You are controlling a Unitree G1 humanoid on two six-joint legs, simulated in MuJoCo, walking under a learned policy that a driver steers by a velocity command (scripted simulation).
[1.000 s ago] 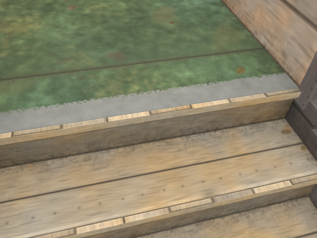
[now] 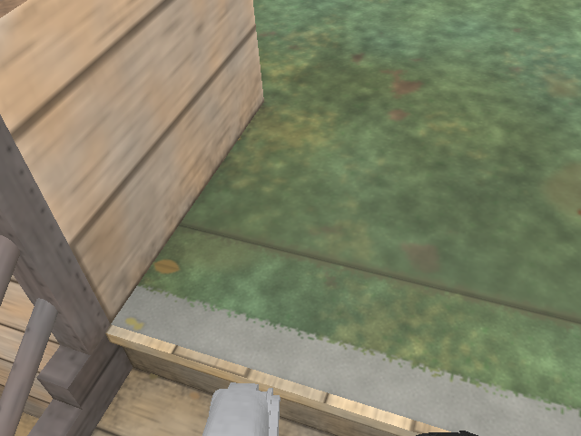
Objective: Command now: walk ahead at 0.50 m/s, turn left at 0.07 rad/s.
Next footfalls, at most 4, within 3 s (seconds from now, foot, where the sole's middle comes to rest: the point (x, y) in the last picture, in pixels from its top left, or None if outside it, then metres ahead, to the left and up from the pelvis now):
0.18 left None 0.28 0.07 -0.59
0.60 right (485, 374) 0.54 -0.24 -0.42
1.14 left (424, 226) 0.90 -0.16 -0.42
1.64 right None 0.94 -0.54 -0.42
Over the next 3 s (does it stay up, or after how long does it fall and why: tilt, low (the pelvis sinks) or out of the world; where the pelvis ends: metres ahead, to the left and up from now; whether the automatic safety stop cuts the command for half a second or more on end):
stays up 1.43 -0.60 0.34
